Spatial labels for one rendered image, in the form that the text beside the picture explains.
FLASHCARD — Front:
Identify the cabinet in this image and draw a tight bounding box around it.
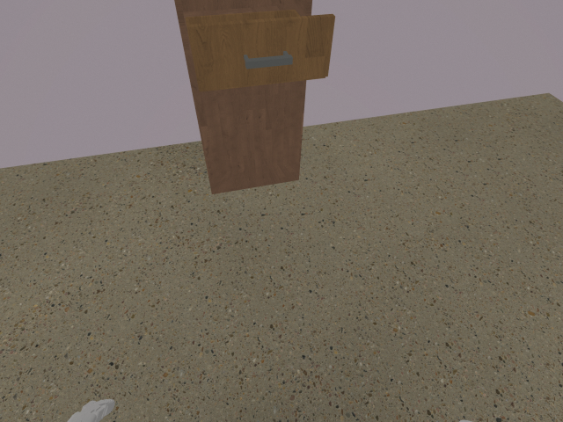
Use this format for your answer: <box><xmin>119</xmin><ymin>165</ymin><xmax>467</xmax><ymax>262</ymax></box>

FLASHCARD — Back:
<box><xmin>174</xmin><ymin>0</ymin><xmax>312</xmax><ymax>194</ymax></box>

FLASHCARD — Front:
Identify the handle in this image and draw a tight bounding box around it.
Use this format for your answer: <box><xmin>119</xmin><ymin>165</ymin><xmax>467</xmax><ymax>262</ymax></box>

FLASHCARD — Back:
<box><xmin>244</xmin><ymin>51</ymin><xmax>293</xmax><ymax>69</ymax></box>

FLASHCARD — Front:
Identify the drawer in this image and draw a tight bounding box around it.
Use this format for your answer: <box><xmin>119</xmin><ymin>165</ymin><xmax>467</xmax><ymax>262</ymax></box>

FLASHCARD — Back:
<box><xmin>186</xmin><ymin>10</ymin><xmax>335</xmax><ymax>92</ymax></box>

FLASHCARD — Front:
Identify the robot left hand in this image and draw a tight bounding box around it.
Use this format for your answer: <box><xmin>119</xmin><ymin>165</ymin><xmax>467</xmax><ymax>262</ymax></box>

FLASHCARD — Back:
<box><xmin>68</xmin><ymin>399</ymin><xmax>115</xmax><ymax>422</ymax></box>

